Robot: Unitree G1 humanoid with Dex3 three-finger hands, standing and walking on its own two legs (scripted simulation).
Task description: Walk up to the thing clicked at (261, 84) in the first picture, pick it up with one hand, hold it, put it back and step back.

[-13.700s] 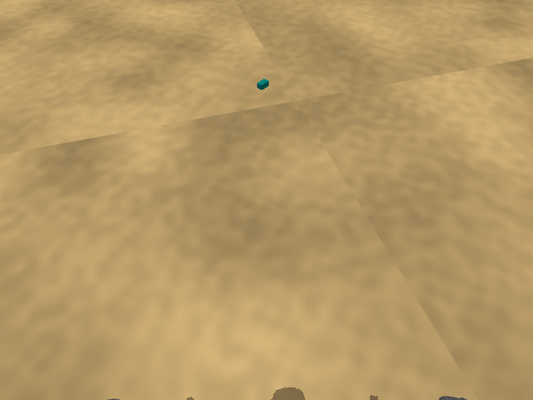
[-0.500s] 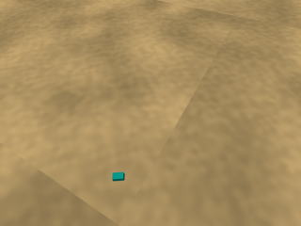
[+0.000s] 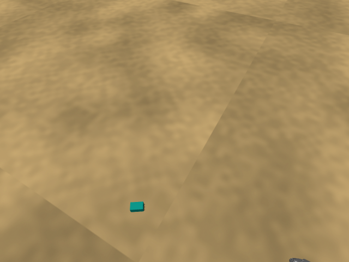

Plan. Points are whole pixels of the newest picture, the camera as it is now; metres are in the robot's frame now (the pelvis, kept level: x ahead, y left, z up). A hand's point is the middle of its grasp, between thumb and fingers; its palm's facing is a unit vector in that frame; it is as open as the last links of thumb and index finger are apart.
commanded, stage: stand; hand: left
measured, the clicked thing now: (137, 206) +0.49 +0.25 -0.76
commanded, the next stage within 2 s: walk up in 0.18 s
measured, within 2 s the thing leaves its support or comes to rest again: neither
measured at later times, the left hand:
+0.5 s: hand out of the picture +0.06 +0.29 -0.17, palm faces +0.01 -0.93 -0.36, open 7.4 cm
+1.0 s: hand (97, 222) +0.24 +0.25 -0.16, palm faces +0.02 -0.94 -0.34, open 7.4 cm
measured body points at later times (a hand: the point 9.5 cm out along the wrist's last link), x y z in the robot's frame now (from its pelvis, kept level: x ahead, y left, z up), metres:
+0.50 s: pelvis +0.05 +0.02 -0.02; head +0.07 +0.03 +0.43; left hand +0.06 +0.34 -0.15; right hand +0.10 -0.30 -0.14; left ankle +0.00 +0.13 -0.75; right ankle -0.03 -0.13 -0.74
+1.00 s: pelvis +0.10 +0.01 -0.03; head +0.16 +0.00 +0.42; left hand +0.24 +0.30 -0.14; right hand +0.20 -0.30 -0.15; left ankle +0.06 +0.14 -0.69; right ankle +0.22 -0.09 -0.75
